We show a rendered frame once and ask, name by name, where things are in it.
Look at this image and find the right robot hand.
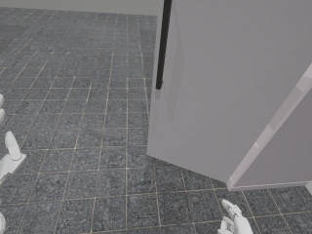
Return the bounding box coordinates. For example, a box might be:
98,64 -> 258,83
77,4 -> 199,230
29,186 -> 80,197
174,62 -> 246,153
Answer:
217,199 -> 254,234

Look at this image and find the fridge door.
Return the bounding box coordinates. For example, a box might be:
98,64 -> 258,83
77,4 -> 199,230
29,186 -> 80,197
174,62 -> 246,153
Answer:
146,0 -> 312,183

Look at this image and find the handle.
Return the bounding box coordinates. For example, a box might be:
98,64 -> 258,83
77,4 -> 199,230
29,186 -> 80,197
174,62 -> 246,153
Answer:
155,0 -> 173,90

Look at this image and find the left robot hand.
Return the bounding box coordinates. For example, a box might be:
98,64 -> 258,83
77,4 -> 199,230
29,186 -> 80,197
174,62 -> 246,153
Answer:
0,94 -> 26,186

